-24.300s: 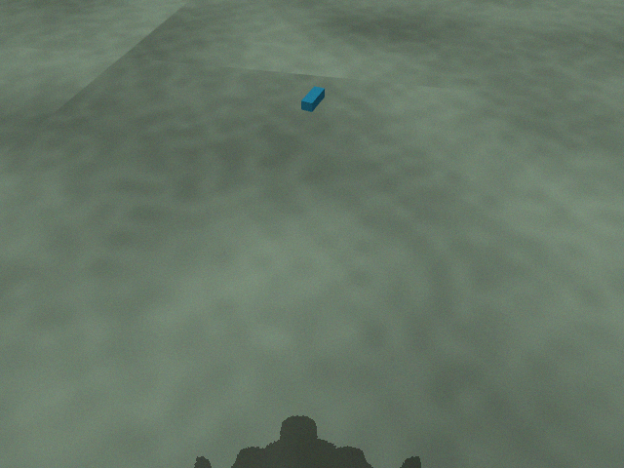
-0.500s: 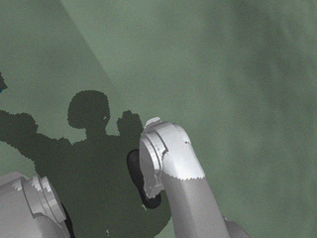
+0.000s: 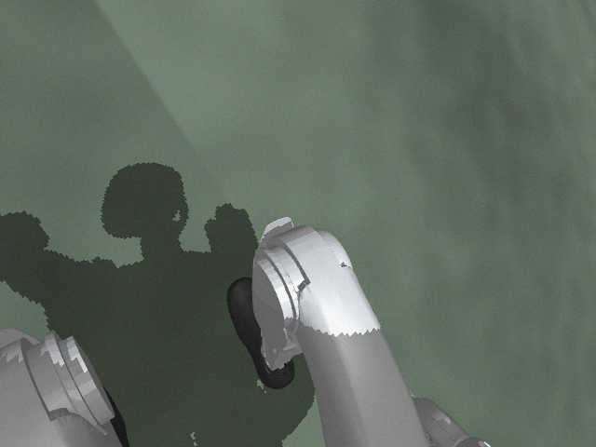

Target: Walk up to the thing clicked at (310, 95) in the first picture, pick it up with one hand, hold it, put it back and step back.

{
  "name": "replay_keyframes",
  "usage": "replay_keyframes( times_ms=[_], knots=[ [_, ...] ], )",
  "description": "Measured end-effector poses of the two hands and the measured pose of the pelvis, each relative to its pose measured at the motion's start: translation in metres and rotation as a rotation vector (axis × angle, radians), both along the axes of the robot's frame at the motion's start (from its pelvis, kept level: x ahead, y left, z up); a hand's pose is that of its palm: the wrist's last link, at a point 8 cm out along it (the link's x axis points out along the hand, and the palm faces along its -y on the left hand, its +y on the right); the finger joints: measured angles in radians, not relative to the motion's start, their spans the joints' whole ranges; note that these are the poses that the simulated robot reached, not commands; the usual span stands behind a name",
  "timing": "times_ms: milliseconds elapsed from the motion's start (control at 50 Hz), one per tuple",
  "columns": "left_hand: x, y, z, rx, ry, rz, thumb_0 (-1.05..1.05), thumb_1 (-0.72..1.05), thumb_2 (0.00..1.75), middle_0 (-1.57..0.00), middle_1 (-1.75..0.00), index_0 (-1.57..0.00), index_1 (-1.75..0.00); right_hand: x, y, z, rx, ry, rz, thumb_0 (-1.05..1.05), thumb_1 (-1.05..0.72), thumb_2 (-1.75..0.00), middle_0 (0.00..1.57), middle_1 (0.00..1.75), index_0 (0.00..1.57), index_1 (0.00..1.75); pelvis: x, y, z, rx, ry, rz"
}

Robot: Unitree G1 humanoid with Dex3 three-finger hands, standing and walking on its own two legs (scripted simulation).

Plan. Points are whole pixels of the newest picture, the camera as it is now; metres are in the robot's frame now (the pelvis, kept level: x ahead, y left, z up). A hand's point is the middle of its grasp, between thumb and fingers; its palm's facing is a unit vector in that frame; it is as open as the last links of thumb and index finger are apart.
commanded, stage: rest palm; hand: left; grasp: from above
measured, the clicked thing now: out of the picture +0.51 +0.31 -0.28
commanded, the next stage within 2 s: close in 0.14 s
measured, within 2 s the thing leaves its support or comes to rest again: neither
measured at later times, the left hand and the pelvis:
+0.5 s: hand out of the picture +0.48 +0.30 -0.25, palm faces -0.45 -0.13 -0.89, open 13.2 cm; pelvis +0.00 +0.00 +0.00, yaw -1 degrees
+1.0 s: hand out of the picture +0.49 +0.30 -0.25, palm faces -0.44 -0.13 -0.89, open 11.4 cm; pelvis +0.00 +0.00 +0.00, yaw -1 degrees
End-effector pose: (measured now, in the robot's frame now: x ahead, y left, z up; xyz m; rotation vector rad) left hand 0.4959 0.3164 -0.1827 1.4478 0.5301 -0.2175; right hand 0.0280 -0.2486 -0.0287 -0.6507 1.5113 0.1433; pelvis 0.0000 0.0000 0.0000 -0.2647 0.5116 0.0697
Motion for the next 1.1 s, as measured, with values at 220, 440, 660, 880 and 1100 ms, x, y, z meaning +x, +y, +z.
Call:
replay_keyframes(
  times_ms=[220, 440, 660, 880, 1100],
  knots=[
    [-0.002, -0.006, -0.004, -0.008, -0.011, -0.018, 0.00, -0.53, 1.06, -0.10, -0.99, -0.08, -1.01, -0.002, 0.004, 0.002, 0.014, 0.003, 0.013, 0.00, -0.90, -0.90, 0.20, 0.30, 0.21, 0.30, 0.000, 0.001, 0.000, -0.006, -0.006, -0.003],
    [-0.005, -0.012, -0.009, 0.005, -0.004, -0.011, 0.00, -0.42, 0.98, -0.15, -0.99, -0.15, -0.99, -0.004, 0.008, 0.000, 0.039, -0.007, 0.023, 0.00, -0.90, -0.90, 0.20, 0.30, 0.21, 0.30, -0.002, 0.001, 0.000, -0.006, -0.015, -0.006],
    [-0.005, -0.012, -0.010, 0.000, -0.017, 0.003, 0.00, -0.30, 0.88, -0.22, -0.96, -0.23, -0.94, -0.010, 0.009, 0.003, 0.043, 0.011, 0.015, 0.00, -0.90, -0.90, 0.20, 0.30, 0.21, 0.30, -0.002, 0.001, 0.001, -0.009, -0.012, -0.008],
    [-0.005, -0.012, -0.011, -0.002, -0.001, -0.001, 0.00, -0.19, 0.82, -0.30, -0.92, -0.31, -0.89, -0.008, 0.007, 0.005, 0.040, 0.014, 0.021, 0.00, -0.90, -0.90, 0.20, 0.30, 0.21, 0.30, -0.002, 0.002, 0.003, -0.014, -0.012, -0.010],
    [-0.004, -0.012, -0.009, -0.001, -0.021, 0.000, 0.00, -0.06, 0.75, -0.38, -0.87, -0.40, -0.83, -0.003, 0.009, 0.005, 0.042, 0.002, 0.032, 0.00, -0.90, -0.90, 0.20, 0.30, 0.21, 0.30, -0.002, 0.002, 0.004, -0.014, -0.012, -0.009]
  ],
)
